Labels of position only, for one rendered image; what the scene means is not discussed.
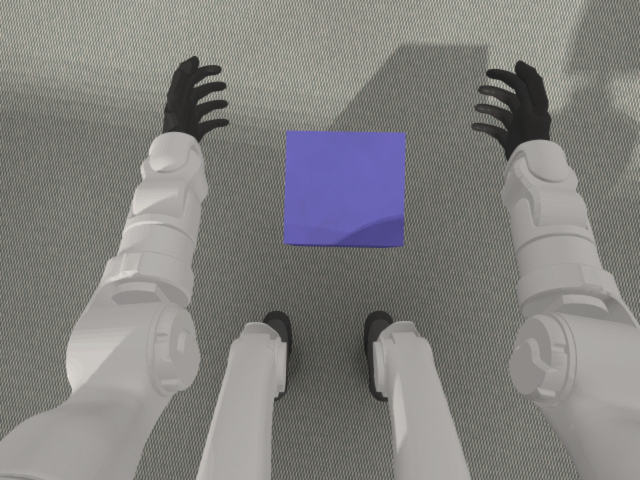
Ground robot left hand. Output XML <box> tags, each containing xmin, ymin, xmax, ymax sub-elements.
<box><xmin>162</xmin><ymin>56</ymin><xmax>229</xmax><ymax>143</ymax></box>

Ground robot thigh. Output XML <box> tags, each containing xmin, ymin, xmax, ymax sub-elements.
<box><xmin>373</xmin><ymin>332</ymin><xmax>471</xmax><ymax>480</ymax></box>
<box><xmin>196</xmin><ymin>333</ymin><xmax>287</xmax><ymax>480</ymax></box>

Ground robot left thigh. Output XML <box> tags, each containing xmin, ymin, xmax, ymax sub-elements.
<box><xmin>196</xmin><ymin>333</ymin><xmax>287</xmax><ymax>480</ymax></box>

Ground robot left forearm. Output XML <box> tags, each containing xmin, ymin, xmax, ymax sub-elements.
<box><xmin>66</xmin><ymin>132</ymin><xmax>209</xmax><ymax>387</ymax></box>

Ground robot right forearm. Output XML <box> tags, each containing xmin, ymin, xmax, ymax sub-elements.
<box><xmin>501</xmin><ymin>140</ymin><xmax>640</xmax><ymax>330</ymax></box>

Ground robot right hand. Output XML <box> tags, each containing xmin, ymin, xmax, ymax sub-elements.
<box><xmin>471</xmin><ymin>60</ymin><xmax>551</xmax><ymax>162</ymax></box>

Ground robot right thigh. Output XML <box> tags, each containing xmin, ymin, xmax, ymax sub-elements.
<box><xmin>373</xmin><ymin>332</ymin><xmax>471</xmax><ymax>480</ymax></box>

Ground left robot upper arm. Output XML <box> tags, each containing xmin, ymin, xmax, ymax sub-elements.
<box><xmin>0</xmin><ymin>301</ymin><xmax>200</xmax><ymax>480</ymax></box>

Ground right robot upper arm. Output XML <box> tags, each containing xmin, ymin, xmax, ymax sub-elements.
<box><xmin>509</xmin><ymin>311</ymin><xmax>640</xmax><ymax>480</ymax></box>

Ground carton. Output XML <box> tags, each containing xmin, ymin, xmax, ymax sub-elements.
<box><xmin>284</xmin><ymin>131</ymin><xmax>406</xmax><ymax>248</ymax></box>

